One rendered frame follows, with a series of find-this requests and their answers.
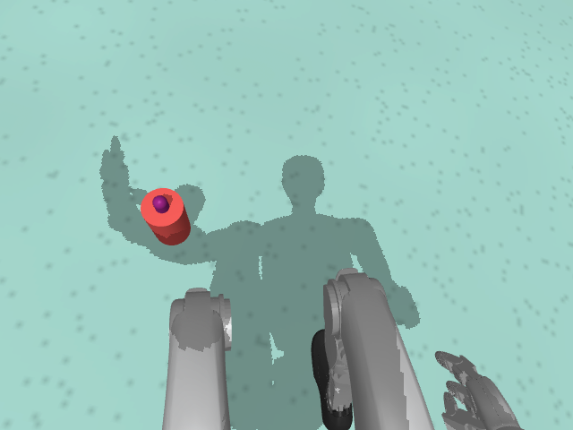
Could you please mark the right robot foot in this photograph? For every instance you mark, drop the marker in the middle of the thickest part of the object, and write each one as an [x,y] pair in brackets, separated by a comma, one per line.
[332,419]

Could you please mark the right robot hand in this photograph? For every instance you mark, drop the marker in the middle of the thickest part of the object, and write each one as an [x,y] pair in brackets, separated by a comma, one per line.
[486,407]

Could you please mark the bottle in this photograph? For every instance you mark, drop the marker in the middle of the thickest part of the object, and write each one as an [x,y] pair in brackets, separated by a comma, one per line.
[163,210]

